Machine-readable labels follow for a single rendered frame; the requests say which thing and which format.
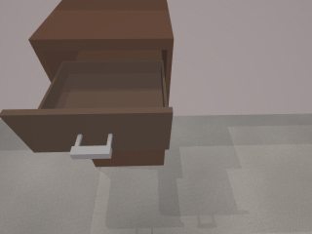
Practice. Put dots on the cabinet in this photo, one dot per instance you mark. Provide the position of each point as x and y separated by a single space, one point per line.
108 30

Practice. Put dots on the drawer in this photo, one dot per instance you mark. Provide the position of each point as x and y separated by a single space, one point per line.
94 98

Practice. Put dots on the handle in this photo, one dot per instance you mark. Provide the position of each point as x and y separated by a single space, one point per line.
78 152

